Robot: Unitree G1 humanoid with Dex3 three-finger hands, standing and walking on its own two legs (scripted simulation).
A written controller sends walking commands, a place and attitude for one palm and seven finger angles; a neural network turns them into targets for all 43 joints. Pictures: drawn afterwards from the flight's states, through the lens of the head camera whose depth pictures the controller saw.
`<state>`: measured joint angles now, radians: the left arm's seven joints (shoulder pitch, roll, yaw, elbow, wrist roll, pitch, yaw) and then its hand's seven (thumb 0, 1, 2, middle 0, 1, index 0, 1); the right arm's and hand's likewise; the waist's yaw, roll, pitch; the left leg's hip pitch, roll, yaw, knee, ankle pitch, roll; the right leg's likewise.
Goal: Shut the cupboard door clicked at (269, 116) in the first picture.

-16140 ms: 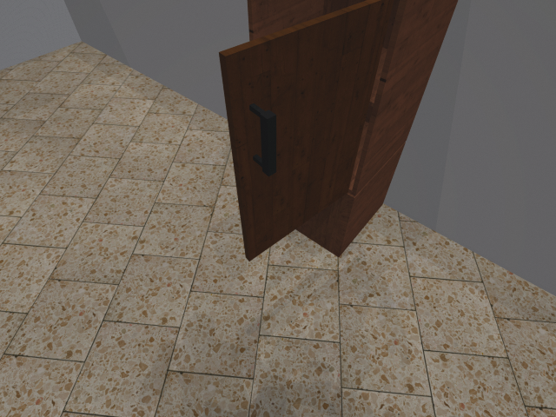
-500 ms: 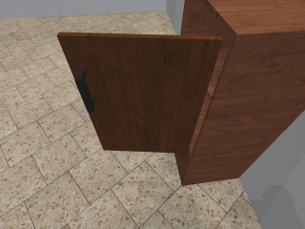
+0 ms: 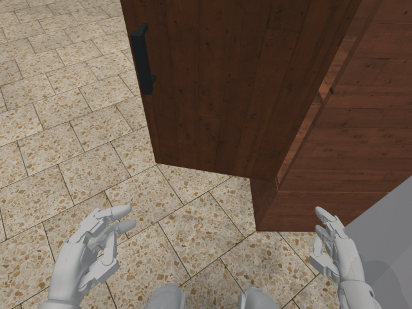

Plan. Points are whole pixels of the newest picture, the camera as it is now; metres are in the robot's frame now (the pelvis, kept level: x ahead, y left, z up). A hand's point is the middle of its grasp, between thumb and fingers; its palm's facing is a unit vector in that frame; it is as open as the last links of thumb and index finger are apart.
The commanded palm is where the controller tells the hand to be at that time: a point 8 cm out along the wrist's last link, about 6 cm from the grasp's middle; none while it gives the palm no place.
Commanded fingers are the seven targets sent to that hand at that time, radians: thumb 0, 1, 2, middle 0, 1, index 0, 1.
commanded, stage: raise the hand and make a fist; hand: left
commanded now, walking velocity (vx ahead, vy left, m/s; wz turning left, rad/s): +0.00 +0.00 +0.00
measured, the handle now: (145, 60) +0.56 +0.20 +0.16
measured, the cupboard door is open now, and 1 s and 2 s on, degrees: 80 80 80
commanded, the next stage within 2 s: bring the fist close to the handle in 1.42 s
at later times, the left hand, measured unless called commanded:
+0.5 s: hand (107, 213) +0.24 +0.19 +0.10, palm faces -0.06 -1.00 -0.05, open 3.6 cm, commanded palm +0.21 +0.24 +0.12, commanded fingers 0.00 0.90 0.90 -1.12 -1.30 -1.12 -1.30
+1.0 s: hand (89, 176) +0.27 +0.21 +0.16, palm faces -0.03 -1.00 -0.07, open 3.1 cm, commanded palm +0.24 +0.26 +0.17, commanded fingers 0.00 0.90 0.90 -1.30 -1.50 -1.30 -1.50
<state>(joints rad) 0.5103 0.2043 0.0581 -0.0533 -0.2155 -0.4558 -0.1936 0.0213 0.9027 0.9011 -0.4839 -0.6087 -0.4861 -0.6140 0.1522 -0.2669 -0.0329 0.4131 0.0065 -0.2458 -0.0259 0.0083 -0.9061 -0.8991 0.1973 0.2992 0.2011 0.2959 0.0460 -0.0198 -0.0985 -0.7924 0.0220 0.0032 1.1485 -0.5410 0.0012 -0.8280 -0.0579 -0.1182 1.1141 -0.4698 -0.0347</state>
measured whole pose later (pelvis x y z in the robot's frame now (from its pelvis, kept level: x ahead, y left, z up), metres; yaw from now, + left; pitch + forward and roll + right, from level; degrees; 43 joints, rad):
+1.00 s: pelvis +0.04 +0.02 +0.06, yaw +0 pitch +4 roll -1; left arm 0.31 0.27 0.19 -0.18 -0.30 -0.13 -0.29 0.02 0.90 0.90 -1.28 -1.48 -1.29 -1.49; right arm 0.26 -0.23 0.07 0.53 0.03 -0.24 -0.07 0.01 -0.90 -0.90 0.20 0.30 0.21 0.30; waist 0.04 0.05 -0.06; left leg -0.42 0.01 0.01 0.78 -0.44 0.02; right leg -0.44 -0.04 -0.12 0.74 -0.36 0.00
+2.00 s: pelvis +0.03 +0.00 +0.07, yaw -1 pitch +4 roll +0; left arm -0.12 0.27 0.20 0.23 -0.25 -0.11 -0.24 0.02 0.90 0.90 -1.30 -1.50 -1.30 -1.50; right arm 0.26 -0.26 0.05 0.62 0.04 -0.23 -0.08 0.01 -0.90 -0.90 0.20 0.30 0.21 0.30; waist 0.00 0.04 -0.03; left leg -0.35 0.01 0.04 0.66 -0.37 0.00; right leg -0.42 -0.04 -0.09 0.67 -0.32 -0.02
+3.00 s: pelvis +0.03 +0.01 +0.07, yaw -3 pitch +8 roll +0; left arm -0.61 0.33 0.28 0.86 -0.18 -0.30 -0.22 0.02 0.90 0.90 -1.30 -1.50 -1.30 -1.50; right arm 0.35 -0.26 0.02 0.66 0.04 -0.06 -0.05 0.01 -0.90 -0.90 0.20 0.30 0.21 0.30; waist -0.06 0.02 -0.05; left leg -0.46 0.02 0.07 0.68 -0.37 0.02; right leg -0.52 -0.02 -0.06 0.66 -0.29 -0.01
